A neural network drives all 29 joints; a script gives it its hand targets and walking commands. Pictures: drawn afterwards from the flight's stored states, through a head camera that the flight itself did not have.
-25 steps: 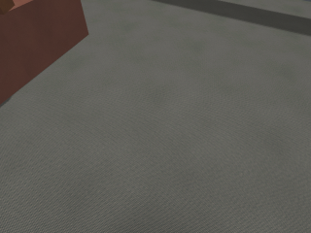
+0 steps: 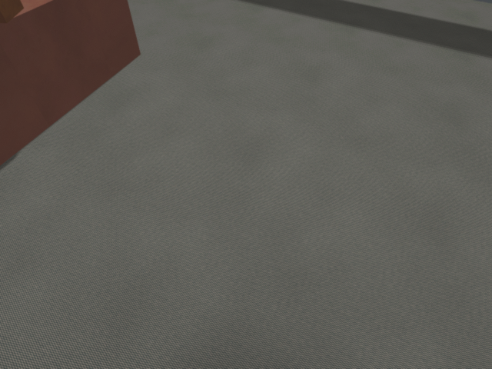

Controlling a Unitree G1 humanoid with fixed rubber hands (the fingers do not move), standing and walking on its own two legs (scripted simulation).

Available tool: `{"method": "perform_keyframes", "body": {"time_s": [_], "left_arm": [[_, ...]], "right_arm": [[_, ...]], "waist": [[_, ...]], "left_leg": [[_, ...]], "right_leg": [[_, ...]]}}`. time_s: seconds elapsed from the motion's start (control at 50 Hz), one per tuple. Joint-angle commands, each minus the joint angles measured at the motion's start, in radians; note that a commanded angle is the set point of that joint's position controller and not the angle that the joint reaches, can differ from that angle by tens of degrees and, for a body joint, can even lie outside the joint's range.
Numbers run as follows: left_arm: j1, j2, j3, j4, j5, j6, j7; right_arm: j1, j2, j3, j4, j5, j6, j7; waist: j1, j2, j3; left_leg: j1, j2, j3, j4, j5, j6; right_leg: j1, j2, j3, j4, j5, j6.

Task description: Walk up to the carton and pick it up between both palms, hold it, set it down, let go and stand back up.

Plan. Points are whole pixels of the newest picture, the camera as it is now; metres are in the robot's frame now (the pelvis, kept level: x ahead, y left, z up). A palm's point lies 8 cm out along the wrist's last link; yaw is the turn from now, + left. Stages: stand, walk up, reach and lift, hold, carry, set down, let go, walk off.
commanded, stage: stand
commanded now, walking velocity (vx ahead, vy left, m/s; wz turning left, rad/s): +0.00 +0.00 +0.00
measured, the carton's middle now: out of the picture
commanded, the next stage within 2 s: none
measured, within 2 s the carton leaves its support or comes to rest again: neither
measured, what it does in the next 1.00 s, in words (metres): stands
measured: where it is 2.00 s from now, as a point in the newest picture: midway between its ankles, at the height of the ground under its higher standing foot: outside the picture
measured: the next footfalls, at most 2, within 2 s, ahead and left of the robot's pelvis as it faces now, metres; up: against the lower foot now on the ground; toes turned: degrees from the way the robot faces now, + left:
none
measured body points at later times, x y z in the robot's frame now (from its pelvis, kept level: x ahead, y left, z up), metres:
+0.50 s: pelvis +0.00 +0.00 +0.00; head +0.01 +0.00 +0.45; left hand +0.06 +0.25 -0.15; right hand +0.08 -0.27 -0.14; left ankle +0.04 +0.13 -0.73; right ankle +0.04 -0.12 -0.73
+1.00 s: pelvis +0.01 +0.00 +0.00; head +0.02 +0.00 +0.45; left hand +0.07 +0.26 -0.15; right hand +0.08 -0.27 -0.14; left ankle +0.04 +0.13 -0.73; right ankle +0.04 -0.12 -0.73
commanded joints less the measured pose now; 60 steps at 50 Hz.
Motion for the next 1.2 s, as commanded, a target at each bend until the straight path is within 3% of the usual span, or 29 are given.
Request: {"method": "perform_keyframes", "body": {"time_s": [0.0, 0.04, 0.08, 0.1, 0.12, 0.14, 0.16, 0.18, 0.24, 0.28, 0.36, 0.42, 0.48, 0.52, 0.56, 0.64, 0.68, 0.7, 0.82, 0.86, 0.96, 0.98, 1.02, 1.04, 1.06, 1.1, 1.14, 1.16, 1.18], "left_arm": [[-0.036, 0.246, 0.028, -0.045, -0.015, -0.029, 0.008], [-0.065, 0.248, 0.030, -0.055, 0.008, -0.036, 0.011], [-0.033, 0.275, 0.032, -0.058, -0.001, -0.046, 0.008], [-0.036, 0.258, 0.025, -0.047, -0.007, -0.038, 0.012], [-0.051, 0.276, 0.035, -0.046, -0.003, -0.041, 0.015], [-0.067, 0.288, 0.041, -0.061, 0.005, -0.037, 0.014], [-0.074, 0.273, 0.035, -0.053, -0.004, -0.029, 0.011], [-0.028, 0.246, 0.029, -0.051, -0.010, -0.030, 0.011], [-0.071, 0.253, 0.026, -0.044, -0.002, -0.029, 0.015], [-0.033, 0.234, 0.028, -0.051, 0.000, -0.036, 0.015], [-0.033, 0.253, 0.029, -0.040, -0.003, -0.033, 0.012], [-0.056, 0.249, 0.021, -0.052, -0.002, -0.027, 0.007], [-0.053, 0.267, 0.035, -0.037, 0.006, -0.021, 0.009], [-0.060, 0.290, 0.046, -0.045, 0.006, -0.028, 0.008], [-0.016, 0.275, 0.031, -0.040, -0.007, -0.031, 0.008], [-0.024, 0.250, 0.026, -0.047, 0.002, -0.031, 0.009], [-0.050, 0.276, 0.029, -0.043, 0.003, -0.036, 0.011], [-0.054, 0.239, 0.025, -0.042, 0.002, -0.028, 0.012], [-0.066, 0.295, 0.033, -0.046, -0.009, -0.035, 0.011], [-0.019, 0.273, 0.036, -0.046, -0.005, -0.037, 0.014], [-0.067, 0.282, 0.038, -0.050, -0.002, -0.024, 0.018], [-0.052, 0.259, 0.032, -0.059, -0.009, -0.027, 0.016], [-0.051, 0.267, 0.039, -0.053, 0.001, -0.035, 0.015], [-0.078, 0.273, 0.032, -0.045, 0.000, -0.029, 0.017], [-0.054, 0.277, 0.028, -0.049, -0.007, -0.034, 0.012], [-0.069, 0.275, 0.034, -0.053, -0.002, -0.026, 0.019], [-0.048, 0.255, 0.038, -0.052, -0.007, -0.028, 0.011], [-0.055, 0.256, 0.032, -0.052, -0.007, -0.030, 0.017], [-0.054, 0.259, 0.024, -0.055, 0.001, -0.033, 0.016]], "right_arm": [[-0.068, -0.252, -0.060, -0.076, -0.023, -0.044, -0.013], [-0.029, -0.233, -0.056, -0.068, -0.027, -0.051, -0.010], [0.020, -0.220, -0.047, -0.052, -0.025, -0.050, -0.009], [-0.046, -0.225, -0.049, -0.076, -0.020, -0.049, -0.009], [-0.032, -0.237, -0.053, -0.063, -0.018, -0.046, -0.013], [-0.013, -0.244, -0.054, -0.057, -0.020, -0.043, -0.013], [-0.048, -0.290, -0.063, -0.058, -0.028, -0.040, -0.017], [-0.031, -0.252, -0.060, -0.066, -0.025, -0.035, -0.014], [-0.048, -0.217, -0.047, -0.069, -0.024, -0.041, -0.006], [-0.021, -0.222, -0.047, -0.059, -0.030, -0.048, -0.001], [-0.017, -0.251, -0.059, -0.055, -0.029, -0.043, -0.008], [-0.050, -0.272, -0.056, -0.065, -0.029, -0.038, -0.005], [-0.085, -0.254, -0.056, -0.072, -0.036, -0.037, -0.004], [-0.035, -0.231, -0.056, -0.062, -0.024, -0.035, -0.004], [-0.042, -0.237, -0.050, -0.067, -0.033, -0.035, -0.005], [-0.021, -0.251, -0.056, -0.063, -0.027, -0.046, -0.008], [0.010, -0.234, -0.054, -0.058, -0.026, -0.034, -0.009], [-0.053, -0.276, -0.063, -0.068, -0.030, -0.040, -0.009], [-0.010, -0.236, -0.049, -0.062, -0.029, -0.044, -0.004], [0.004, -0.232, -0.044, -0.058, -0.023, -0.040, -0.003], [-0.032, -0.230, -0.051, -0.056, -0.024, -0.040, -0.009], [-0.048, -0.233, -0.051, -0.059, -0.026, -0.043, -0.009], [-0.015, -0.233, -0.050, -0.046, -0.032, -0.042, -0.008], [-0.025, -0.216, -0.042, -0.064, -0.026, -0.043, -0.002], [-0.044, -0.243, -0.053, -0.055, -0.032, -0.041, -0.006], [-0.028, -0.251, -0.059, -0.060, -0.031, -0.042, -0.006], [-0.056, -0.253, -0.051, -0.053, -0.029, -0.043, -0.006], [-0.042, -0.229, -0.055, -0.051, -0.030, -0.039, -0.005], [-0.017, -0.220, -0.045, -0.048, -0.031, -0.044, -0.005]], "waist": [[0.004, -0.014, -0.158], [-0.009, 0.031, -0.112], [-0.015, -0.033, -0.179], [-0.006, 0.035, -0.163], [-0.010, -0.046, -0.177], [-0.009, -0.056, -0.180], [0.001, 0.036, -0.156], [-0.005, 0.039, -0.151], [0.002, -0.065, -0.096], [0.010, 0.021, -0.134], [0.003, -0.009, -0.196], [0.004, -0.027, -0.073], [0.007, 0.044, -0.084], [-0.011, -0.026, -0.104], [0.003, 0.065, -0.136], [0.003, -0.041, -0.142], [-0.011, 0.006, -0.136], [-0.001, -0.026, -0.125], [-0.024, 0.002, -0.130], [0.006, 0.015, -0.158], [-0.005, -0.014, -0.156], [-0.002, 0.046, -0.175], [-0.009, -0.025, -0.144], [-0.032, 0.011, -0.154], [-0.001, -0.002, -0.148], [-0.012, -0.025, -0.156], [0.013, -0.011, -0.179], [-0.011, 0.014, -0.167], [-0.021, -0.045, -0.156]], "left_leg": [[0.087, 0.125, -0.140, -0.206, -0.012, 0.040], [0.090, 0.103, -0.118, -0.208, 0.009, 0.027], [0.148, 0.117, -0.124, -0.180, 0.089, 0.037], [0.150, 0.118, -0.116, -0.173, 0.094, 0.046], [0.165, 0.111, -0.123, -0.169, 0.120, 0.043], [0.159, 0.120, -0.120, -0.183, 0.135, 0.041], [0.138, 0.116, -0.117, -0.178, 0.092, 0.040], [0.139, 0.118, -0.122, -0.186, 0.070, 0.032], [0.092, 0.119, -0.134, -0.204, 0.019, 0.037], [0.105, 0.114, -0.125, -0.210, 0.000, 0.035], [0.156, 0.114, -0.113, -0.175, 0.092, 0.039], [0.085, 0.129, -0.155, -0.235, -0.058, 0.037], [0.063, 0.121, -0.146, -0.253, -0.168, 0.025], [0.075, 0.117, -0.137, -0.232, -0.108, 0.025], [0.128, 0.115, -0.137, -0.225, -0.072, 0.033], [0.132, 0.116, -0.131, -0.214, -0.041, 0.038], [0.139, 0.107, -0.131, -0.212, 0.020, 0.038], [0.133, 0.118, -0.114, -0.194, 0.013, 0.034], [0.140, 0.124, -0.127, -0.222, 0.000, 0.042], [0.125, 0.122, -0.144, -0.215, 0.017, 0.038], [0.137, 0.115, -0.121, -0.205, 0.052, 0.032], [0.126, 0.126, -0.131, -0.202, 0.039, 0.039], [0.148, 0.118, -0.124, -0.207, 0.029, 0.042], [0.154, 0.117, -0.107, -0.214, 0.048, 0.034], [0.154, 0.124, -0.118, -0.197, 0.089, 0.038], [0.108, 0.125, -0.121, -0.209, 0.002, 0.029], [0.150, 0.127, -0.128, -0.204, 0.007, 0.036], [0.156, 0.122, -0.112, -0.185, 0.026, 0.045], [0.157, 0.125, -0.118, -0.204, 0.062, 0.041]], "right_leg": [[0.122, -0.106, 0.106, -0.167, 0.005, -0.042], [0.099, -0.108, 0.109, -0.172, 0.018, -0.036], [0.123, -0.113, 0.110, -0.155, 0.069, -0.036], [0.114, -0.112, 0.122, -0.179, 0.086, -0.041], [0.121, -0.112, 0.118, -0.176, 0.110, -0.039], [0.122, -0.110, 0.106, -0.158, 0.072, -0.036], [0.111, -0.109, 0.107, -0.165, 0.048, -0.030], [0.100, -0.108, 0.116, -0.174, 0.037, -0.035], [0.089, -0.109, 0.117, -0.175, -0.004, -0.038], [0.118, -0.108, 0.111, -0.173, 0.014, -0.037], [0.150, -0.110, 0.114, -0.172, 0.062, -0.038], [0.071, -0.091, 0.102, -0.170, -0.033, -0.034], [0.086, -0.091, 0.098, -0.175, -0.080, -0.036], [0.102, -0.096, 0.105, -0.186, -0.044, -0.044], [0.096, -0.101, 0.118, -0.191, -0.038, -0.030], [0.108, -0.101, 0.109, -0.195, -0.023, -0.033], [0.105, -0.108, 0.117, -0.188, -0.016, -0.041], [0.088, -0.109, 0.116, -0.189, 0.024, -0.037], [0.093, -0.124, 0.139, -0.203, -0.010, -0.045], [0.150, -0.119, 0.121, -0.195, 0.026, -0.039], [0.134, -0.111, 0.105, -0.176, 0.029, -0.041], [0.143, -0.104, 0.109, -0.180, 0.065, -0.031], [0.109, -0.099, 0.108, -0.183, 0.049, -0.033], [0.112, -0.103, 0.104, -0.189, 0.015, -0.032], [0.106, -0.101, 0.109, -0.184, 0.019, -0.030], [0.124, -0.104, 0.108, -0.188, 0.027, -0.037], [0.130, -0.110, 0.103, -0.185, 0.032, -0.040], [0.122, -0.116, 0.119, -0.185, 0.068, -0.048], [0.104, -0.118, 0.110, -0.177, 0.062, -0.042]]}}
